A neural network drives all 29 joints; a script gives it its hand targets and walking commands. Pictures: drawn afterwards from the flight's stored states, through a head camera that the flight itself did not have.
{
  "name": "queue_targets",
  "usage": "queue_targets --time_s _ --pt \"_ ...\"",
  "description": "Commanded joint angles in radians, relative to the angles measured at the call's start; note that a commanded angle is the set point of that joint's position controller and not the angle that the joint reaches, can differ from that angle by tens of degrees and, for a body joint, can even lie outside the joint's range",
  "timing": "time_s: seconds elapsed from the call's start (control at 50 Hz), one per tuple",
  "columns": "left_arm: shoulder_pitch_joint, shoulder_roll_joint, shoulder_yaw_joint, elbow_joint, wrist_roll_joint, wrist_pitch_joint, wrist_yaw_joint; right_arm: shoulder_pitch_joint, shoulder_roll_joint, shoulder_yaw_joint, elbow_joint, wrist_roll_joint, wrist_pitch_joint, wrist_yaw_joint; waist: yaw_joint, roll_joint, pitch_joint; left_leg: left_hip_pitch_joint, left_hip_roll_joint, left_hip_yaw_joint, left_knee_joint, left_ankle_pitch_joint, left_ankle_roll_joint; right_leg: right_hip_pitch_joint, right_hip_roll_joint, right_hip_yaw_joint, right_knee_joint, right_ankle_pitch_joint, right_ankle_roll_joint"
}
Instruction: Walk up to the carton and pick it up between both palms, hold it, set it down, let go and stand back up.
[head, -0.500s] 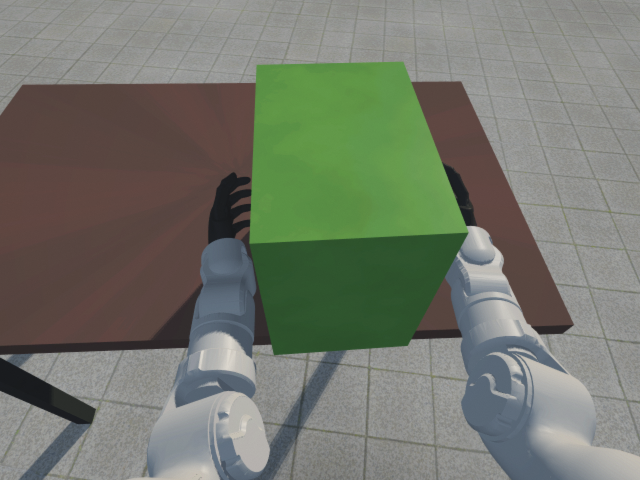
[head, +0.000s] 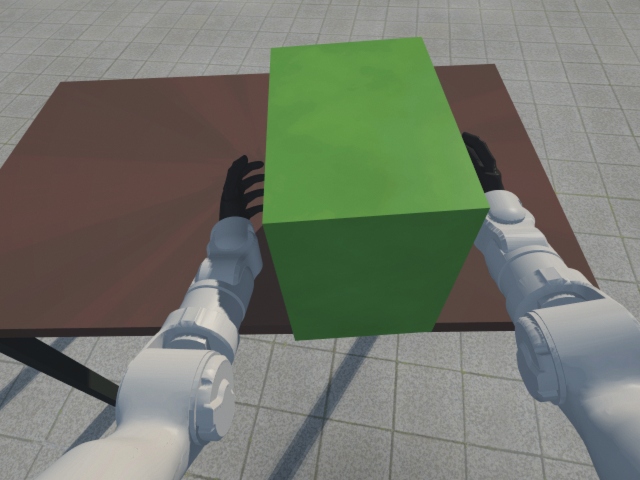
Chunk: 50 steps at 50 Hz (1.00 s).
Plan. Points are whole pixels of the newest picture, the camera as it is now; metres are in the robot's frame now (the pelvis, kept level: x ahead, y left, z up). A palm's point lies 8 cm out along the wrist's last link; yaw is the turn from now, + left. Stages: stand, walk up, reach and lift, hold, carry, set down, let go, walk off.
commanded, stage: set down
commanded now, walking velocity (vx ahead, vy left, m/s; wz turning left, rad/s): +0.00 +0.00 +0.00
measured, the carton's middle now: (355, 196) +0.48 +0.06 +0.05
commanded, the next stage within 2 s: none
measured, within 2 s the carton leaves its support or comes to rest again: neither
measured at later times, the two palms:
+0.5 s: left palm (214, 195) +0.40 +0.22 +0.12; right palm (522, 169) +0.49 -0.14 +0.12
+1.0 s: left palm (178, 143) +0.40 +0.24 +0.20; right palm (561, 106) +0.49 -0.15 +0.21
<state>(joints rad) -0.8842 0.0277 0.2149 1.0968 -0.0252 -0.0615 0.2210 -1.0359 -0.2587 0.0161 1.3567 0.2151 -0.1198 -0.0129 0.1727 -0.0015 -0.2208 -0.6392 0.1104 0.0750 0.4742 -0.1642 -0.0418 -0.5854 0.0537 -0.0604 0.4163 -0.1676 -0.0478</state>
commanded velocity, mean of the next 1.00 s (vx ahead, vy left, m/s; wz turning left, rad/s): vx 0.00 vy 0.00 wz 0.00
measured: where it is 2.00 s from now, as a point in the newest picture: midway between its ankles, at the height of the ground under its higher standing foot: outside the picture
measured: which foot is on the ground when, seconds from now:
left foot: down 0.00-1.00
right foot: down 0.00-1.00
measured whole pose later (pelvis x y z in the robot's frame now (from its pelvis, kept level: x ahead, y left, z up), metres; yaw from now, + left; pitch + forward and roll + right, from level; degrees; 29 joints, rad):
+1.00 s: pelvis -0.01 +0.00 +0.01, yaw +2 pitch +14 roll -1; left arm -0.95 0.21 0.13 0.60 -0.23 0.56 0.22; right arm -1.15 -0.50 0.12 1.05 0.45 0.32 0.06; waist 0.16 0.02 -0.19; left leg -0.52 0.08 0.03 0.39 -0.11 -0.05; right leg -0.48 0.05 -0.05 0.38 -0.15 -0.05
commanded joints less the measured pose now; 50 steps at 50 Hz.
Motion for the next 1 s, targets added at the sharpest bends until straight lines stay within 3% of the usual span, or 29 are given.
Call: queue_targets --time_s 0.0,0.06,0.08,0.14,0.16,0.18,0.26,0.4,0.42,0.46,0.48,0.52,0.54,0.62,0.64,0.66,0.68,0.74,0.78,0.8,0.82,0.88,0.92,0.98 --pt "-0.396 0.164 -0.022 -0.219 -0.028 -0.082 -0.009 -0.477 -0.192 0.007 -0.177 0.04 -0.078 0.009 -0.005 -0.081 -0.703 0.208 -0.081 0.013 0.049 0.365 -0.018 0.414 0.012 0.06 0.056 0.454 0.054" --pt "-0.382 0.181 -0.056 -0.16 -0.064 -0.087 -0.024 -0.473 -0.193 0.05 -0.133 0.081 -0.074 0.027 -0.017 -0.092 -0.671 0.155 -0.081 0.002 0.059 0.315 -0.008 0.381 0.002 0.067 0.071 0.416 0.053" --pt "-0.404 0.206 -0.059 -0.216 -0.088 -0.099 -0.026 -0.495 -0.204 0.058 -0.188 0.097 -0.082 0.034 -0.003 -0.091 -0.727 0.154 -0.083 0.005 0.063 0.324 -0.004 0.393 0.0 0.065 0.083 0.435 0.056" --pt "-0.438 0.241 -0.089 -0.356 -0.134 -0.071 -0.029 -0.532 -0.267 0.072 -0.303 0.153 -0.077 0.045 -0.015 -0.063 -0.854 0.198 -0.082 -0.004 0.084 0.395 -0.016 0.399 0.002 0.061 0.109 0.519 0.054" --pt "-0.407 0.215 -0.114 -0.319 -0.142 -0.059 -0.035 -0.505 -0.244 0.086 -0.248 0.16 -0.061 0.052 -0.021 -0.067 -0.819 0.191 -0.077 -0.011 0.089 0.38 -0.011 0.36 0.0 0.061 0.111 0.49 0.053" --pt "-0.416 0.234 -0.11 -0.353 -0.143 -0.051 -0.037 -0.513 -0.253 0.089 -0.282 0.162 -0.056 0.059 -0.006 -0.064 -0.831 0.201 -0.077 -0.01 0.084 0.377 -0.009 0.362 0.001 0.058 0.109 0.469 0.055" --pt "-0.404 0.228 -0.133 -0.425 -0.17 0.005 -0.045 -0.513 -0.289 0.077 -0.318 0.179 -0.031 0.076 -0.017 -0.052 -0.844 0.254 -0.074 -0.028 0.083 0.413 -0.005 0.327 0.004 0.047 0.099 0.457 0.05" --pt "-0.405 0.282 -0.09 -0.535 -0.164 0.137 -0.053 -0.541 -0.312 0.079 -0.434 0.183 0.053 0.076 -0.007 -0.11 -0.799 0.227 -0.082 -0.032 0.039 0.363 0.014 0.425 -0.002 0.065 0.084 0.468 0.067" --pt "-0.4 0.269 -0.094 -0.514 -0.167 0.155 -0.054 -0.541 -0.299 0.084 -0.405 0.18 0.073 0.074 -0.018 -0.121 -0.771 0.204 -0.083 -0.037 0.036 0.348 0.019 0.436 -0.005 0.07 0.082 0.46 0.068" --pt "-0.38 0.28 -0.079 -0.492 -0.157 0.184 -0.053 -0.535 -0.295 0.082 -0.392 0.177 0.1 0.073 -0.005 -0.13 -0.719 0.195 -0.088 -0.034 0.015 0.314 0.026 0.453 -0.007 0.075 0.073 0.439 0.072" --pt "-0.412 0.3 -0.064 -0.55 -0.156 0.201 -0.05 -0.561 -0.321 0.076 -0.451 0.182 0.107 0.069 -0.006 -0.128 -0.754 0.209 -0.09 -0.029 0.007 0.329 0.024 0.482 -0.004 0.073 0.07 0.458 0.077" --pt "-0.409 0.3 -0.065 -0.51 -0.163 0.239 -0.049 -0.561 -0.305 0.089 -0.407 0.193 0.145 0.064 -0.016 -0.144 -0.682 0.168 -0.095 -0.032 -0.006 0.287 0.031 0.5 -0.01 0.087 0.065 0.445 0.082" --pt "-0.439 0.325 -0.05 -0.57 -0.159 0.253 -0.046 -0.573 -0.326 0.068 -0.454 0.19 0.154 0.061 -0.012 -0.123 -0.725 0.2 -0.098 -0.03 -0.013 0.3 0.027 0.513 -0.009 0.084 0.063 0.462 0.084" --pt "-0.431 0.328 -0.045 -0.539 -0.163 0.323 -0.045 -0.584 -0.325 0.084 -0.437 0.198 0.212 0.056 -0.02 -0.147 -0.643 0.182 -0.099 -0.034 -0.035 0.266 0.033 0.537 -0.014 0.094 0.045 0.441 0.089" --pt "-0.453 0.346 -0.03 -0.589 -0.159 0.339 -0.04 -0.594 -0.339 0.083 -0.478 0.203 0.223 0.052 -0.011 -0.125 -0.666 0.207 -0.1 -0.032 -0.039 0.284 0.029 0.554 -0.014 0.097 0.042 0.451 0.089" --pt "-0.446 0.334 -0.049 -0.562 -0.168 0.36 -0.039 -0.598 -0.338 0.074 -0.446 0.208 0.239 0.052 -0.029 -0.126 -0.626 0.206 -0.102 -0.036 -0.041 0.268 0.029 0.531 -0.013 0.095 0.039 0.443 0.091" --pt "-0.491 0.353 -0.041 -0.644 -0.176 0.375 -0.033 -0.62 -0.355 0.072 -0.481 0.22 0.251 0.053 -0.016 -0.101 -0.663 0.239 -0.102 -0.033 -0.046 0.282 0.023 0.529 -0.011 0.091 0.035 0.436 0.089" --pt "-0.493 0.329 -0.07 -0.579 -0.196 0.426 -0.025 -0.625 -0.345 0.081 -0.436 0.228 0.298 0.061 -0.02 -0.102 -0.598 0.229 -0.097 -0.041 -0.053 0.238 0.025 0.495 -0.01 0.092 0.018 0.372 0.082" --pt "-0.516 0.344 -0.056 -0.643 -0.194 0.453 -0.017 -0.638 -0.362 0.074 -0.477 0.238 0.314 0.065 -0.008 -0.074 -0.632 0.266 -0.097 -0.041 -0.057 0.261 0.019 0.506 -0.007 0.088 0.012 0.388 0.082" --pt "-0.551 0.36 -0.06 -0.721 -0.203 0.471 -0.014 -0.65 -0.386 0.067 -0.514 0.243 0.323 0.066 -0.019 -0.06 -0.69 0.296 -0.098 -0.038 -0.057 0.283 0.013 0.514 -0.005 0.089 0.015 0.42 0.081" --pt "-0.532 0.353 -0.06 -0.666 -0.202 0.493 -0.011 -0.645 -0.383 0.066 -0.467 0.246 0.343 0.067 -0.027 -0.072 -0.632 0.282 -0.095 -0.046 -0.059 0.259 0.016 0.497 -0.005 0.091 0.011 0.395 0.08" --pt "-0.538 0.342 -0.066 -0.722 -0.202 0.539 -0.005 -0.641 -0.395 0.057 -0.483 0.242 0.373 0.075 -0.025 -0.054 -0.633 0.323 -0.091 -0.048 -0.067 0.266 0.011 0.492 -0.001 0.081 -0.004 0.371 0.075" --pt "-0.533 0.34 -0.065 -0.677 -0.196 0.564 -0.006 -0.647 -0.393 0.059 -0.459 0.237 0.388 0.08 -0.023 -0.064 -0.576 0.307 -0.089 -0.052 -0.073 0.238 0.016 0.476 -0.004 0.085 -0.009 0.34 0.073" --pt "-0.511 0.351 -0.049 -0.76 -0.191 0.593 -0.004 -0.64 -0.421 0.049 -0.518 0.248 0.395 0.081 -0.032 -0.06 -0.615 0.334 -0.093 -0.05 -0.08 0.274 0.008 0.525 -0.001 0.086 -0.009 0.411 0.073"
